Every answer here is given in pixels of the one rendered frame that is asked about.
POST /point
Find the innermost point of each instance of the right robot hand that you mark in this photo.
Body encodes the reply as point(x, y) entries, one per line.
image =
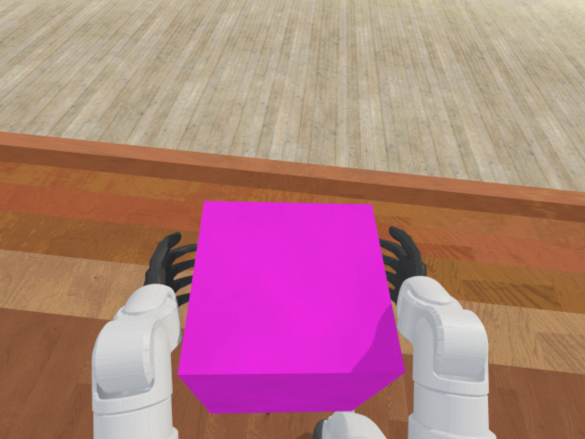
point(409, 262)

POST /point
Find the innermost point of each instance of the right robot thigh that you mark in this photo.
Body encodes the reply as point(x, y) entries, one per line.
point(350, 425)

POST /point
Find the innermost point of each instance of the left robot forearm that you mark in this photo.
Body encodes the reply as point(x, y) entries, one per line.
point(131, 368)

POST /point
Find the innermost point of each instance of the left robot hand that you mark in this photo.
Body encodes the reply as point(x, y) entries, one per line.
point(161, 270)

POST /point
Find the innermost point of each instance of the carton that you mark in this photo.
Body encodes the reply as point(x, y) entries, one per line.
point(289, 309)

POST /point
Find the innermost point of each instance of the right robot forearm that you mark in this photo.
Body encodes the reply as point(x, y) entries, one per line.
point(450, 363)

